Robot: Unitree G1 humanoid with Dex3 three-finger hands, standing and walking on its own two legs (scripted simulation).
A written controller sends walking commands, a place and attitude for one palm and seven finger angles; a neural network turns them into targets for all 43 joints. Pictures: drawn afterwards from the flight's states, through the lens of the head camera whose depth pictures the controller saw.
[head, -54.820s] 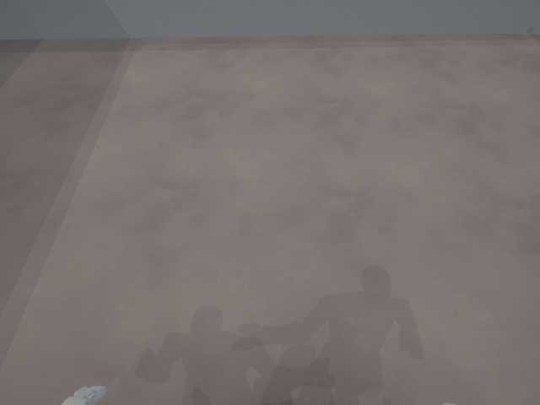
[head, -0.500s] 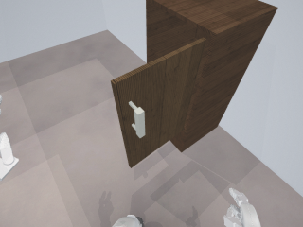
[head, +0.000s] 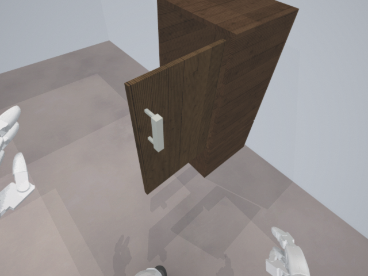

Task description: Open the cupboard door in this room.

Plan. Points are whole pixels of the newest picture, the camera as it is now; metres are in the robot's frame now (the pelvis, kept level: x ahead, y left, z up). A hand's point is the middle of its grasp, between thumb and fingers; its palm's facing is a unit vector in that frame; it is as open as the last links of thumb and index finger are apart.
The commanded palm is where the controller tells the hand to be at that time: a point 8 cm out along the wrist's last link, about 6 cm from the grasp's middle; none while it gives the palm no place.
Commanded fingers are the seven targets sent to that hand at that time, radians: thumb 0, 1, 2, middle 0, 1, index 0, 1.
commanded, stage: stop stepping back and stand still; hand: left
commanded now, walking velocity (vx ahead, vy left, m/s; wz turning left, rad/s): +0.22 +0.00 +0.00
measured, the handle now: (153, 130) +0.52 +0.13 -0.04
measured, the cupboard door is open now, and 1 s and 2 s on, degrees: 92 92 92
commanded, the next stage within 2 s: let the arm hang, fingers relaxed in 0.92 s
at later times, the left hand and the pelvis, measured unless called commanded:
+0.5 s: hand out of the picture +0.16 +0.26 +0.19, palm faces +0.40 -0.77 -0.49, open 7.4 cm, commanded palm +0.10 +0.31 +0.19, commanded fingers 0.00 0.90 0.90 -0.20 -0.30 -0.20 -0.30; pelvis -0.03 +0.01 +0.01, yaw +1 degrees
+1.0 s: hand out of the picture +0.16 +0.29 +0.17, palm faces +0.39 -0.77 -0.50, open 7.4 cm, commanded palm none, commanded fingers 0.00 0.90 0.90 -0.20 -0.30 -0.20 -0.30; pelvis -0.04 +0.02 +0.01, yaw +0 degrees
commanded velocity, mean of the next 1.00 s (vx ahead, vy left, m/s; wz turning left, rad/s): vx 0.01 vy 0.00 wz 0.00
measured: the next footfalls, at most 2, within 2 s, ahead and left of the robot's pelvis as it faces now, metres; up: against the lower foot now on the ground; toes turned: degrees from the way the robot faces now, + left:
left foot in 0.60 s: +0.05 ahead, +0.14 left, +0.00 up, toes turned +0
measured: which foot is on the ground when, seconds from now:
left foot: down 0.00-0.44, up 0.46-0.58, down 0.60-1.00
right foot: down 0.00-1.00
